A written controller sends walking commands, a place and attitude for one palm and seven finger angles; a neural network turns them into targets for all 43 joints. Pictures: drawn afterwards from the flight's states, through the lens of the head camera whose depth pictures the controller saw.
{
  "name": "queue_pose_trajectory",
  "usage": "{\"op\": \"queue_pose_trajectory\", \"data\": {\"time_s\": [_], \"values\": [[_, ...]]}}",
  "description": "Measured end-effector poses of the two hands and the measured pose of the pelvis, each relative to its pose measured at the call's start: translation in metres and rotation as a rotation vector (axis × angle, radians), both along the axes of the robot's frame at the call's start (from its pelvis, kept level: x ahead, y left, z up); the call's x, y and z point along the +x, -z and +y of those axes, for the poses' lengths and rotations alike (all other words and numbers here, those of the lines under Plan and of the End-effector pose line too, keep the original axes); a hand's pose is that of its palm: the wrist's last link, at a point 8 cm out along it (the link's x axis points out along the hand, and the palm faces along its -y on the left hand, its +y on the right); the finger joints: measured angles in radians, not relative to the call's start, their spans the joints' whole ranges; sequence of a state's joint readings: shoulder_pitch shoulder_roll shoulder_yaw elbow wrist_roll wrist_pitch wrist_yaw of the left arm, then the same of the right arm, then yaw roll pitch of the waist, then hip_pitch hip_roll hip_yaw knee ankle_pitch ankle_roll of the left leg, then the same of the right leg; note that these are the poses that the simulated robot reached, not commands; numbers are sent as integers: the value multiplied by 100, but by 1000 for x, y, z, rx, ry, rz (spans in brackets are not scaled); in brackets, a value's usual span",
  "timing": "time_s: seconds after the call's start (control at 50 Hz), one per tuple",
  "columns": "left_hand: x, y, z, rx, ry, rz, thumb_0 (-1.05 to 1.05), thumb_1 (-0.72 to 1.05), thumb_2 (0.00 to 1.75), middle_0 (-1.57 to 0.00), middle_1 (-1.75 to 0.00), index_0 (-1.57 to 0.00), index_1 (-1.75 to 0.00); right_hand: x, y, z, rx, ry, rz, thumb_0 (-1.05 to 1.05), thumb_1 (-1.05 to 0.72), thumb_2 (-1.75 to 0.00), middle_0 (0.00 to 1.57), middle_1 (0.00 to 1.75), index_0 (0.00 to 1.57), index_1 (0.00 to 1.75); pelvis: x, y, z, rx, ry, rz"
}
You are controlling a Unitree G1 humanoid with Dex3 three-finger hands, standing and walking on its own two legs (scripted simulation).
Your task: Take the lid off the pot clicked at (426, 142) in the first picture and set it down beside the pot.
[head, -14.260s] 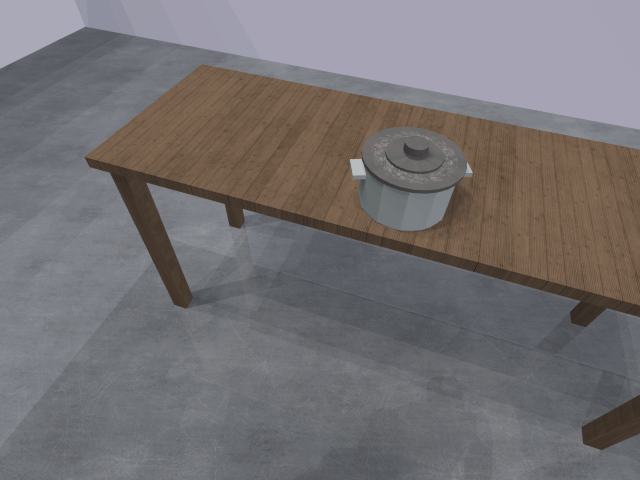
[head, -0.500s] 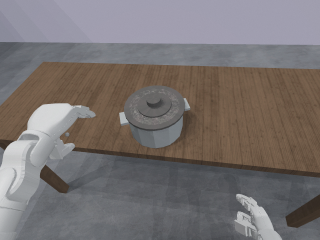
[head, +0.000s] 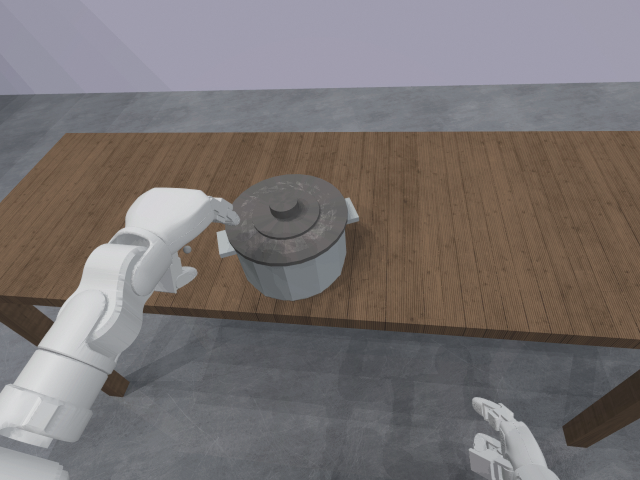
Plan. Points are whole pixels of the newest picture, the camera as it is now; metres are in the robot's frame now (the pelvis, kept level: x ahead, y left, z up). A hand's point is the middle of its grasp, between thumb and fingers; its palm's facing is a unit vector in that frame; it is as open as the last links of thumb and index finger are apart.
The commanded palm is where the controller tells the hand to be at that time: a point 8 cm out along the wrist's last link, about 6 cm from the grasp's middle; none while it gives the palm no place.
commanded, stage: move the open hand above the knob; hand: left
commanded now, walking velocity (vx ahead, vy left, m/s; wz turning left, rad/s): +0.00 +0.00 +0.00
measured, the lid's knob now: (283, 204) +0.51 +0.10 +0.04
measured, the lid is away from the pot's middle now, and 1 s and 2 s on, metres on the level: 0.00 0.00 0.00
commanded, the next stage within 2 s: lower the open fingers around the knob in 1.88 s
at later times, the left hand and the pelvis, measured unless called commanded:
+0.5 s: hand (231, 227) +0.40 +0.15 +0.10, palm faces -0.29 -0.03 -0.96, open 10.2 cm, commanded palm +0.40 +0.16 +0.18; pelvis +0.02 -0.03 +0.00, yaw -1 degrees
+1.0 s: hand (258, 183) +0.47 +0.12 +0.12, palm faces -0.22 -0.03 -0.97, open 10.1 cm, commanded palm +0.46 +0.11 +0.18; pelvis +0.03 -0.01 +0.00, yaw -1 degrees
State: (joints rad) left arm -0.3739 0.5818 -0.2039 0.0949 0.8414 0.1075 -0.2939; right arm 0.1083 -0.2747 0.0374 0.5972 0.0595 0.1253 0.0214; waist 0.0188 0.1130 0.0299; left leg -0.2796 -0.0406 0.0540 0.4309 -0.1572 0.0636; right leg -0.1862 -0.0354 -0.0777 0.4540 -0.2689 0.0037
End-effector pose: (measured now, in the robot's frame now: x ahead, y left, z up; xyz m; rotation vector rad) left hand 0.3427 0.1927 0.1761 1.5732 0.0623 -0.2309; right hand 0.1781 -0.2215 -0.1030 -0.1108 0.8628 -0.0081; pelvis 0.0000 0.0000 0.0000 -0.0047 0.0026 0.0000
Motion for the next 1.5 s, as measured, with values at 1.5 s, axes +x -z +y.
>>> {"op": "queue_pose_trajectory", "data": {"time_s": [1.5], "values": [[133,0,-82,-40,-31,75,0,-27,137,-83,-8,-83,-8,-64,23,-49,-43,215,229,1,-90,-90,20,30,20,30,29,2,-11,12,28,96]]}}
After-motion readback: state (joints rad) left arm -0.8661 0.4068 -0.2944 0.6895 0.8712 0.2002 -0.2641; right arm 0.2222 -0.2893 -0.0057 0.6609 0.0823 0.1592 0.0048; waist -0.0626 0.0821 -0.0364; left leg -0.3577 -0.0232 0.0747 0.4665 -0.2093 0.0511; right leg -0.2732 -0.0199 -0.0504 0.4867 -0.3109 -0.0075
